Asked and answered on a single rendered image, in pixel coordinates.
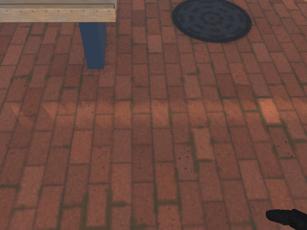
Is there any right robot hand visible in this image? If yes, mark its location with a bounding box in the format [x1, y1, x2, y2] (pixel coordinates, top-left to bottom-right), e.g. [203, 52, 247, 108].
[266, 209, 307, 230]

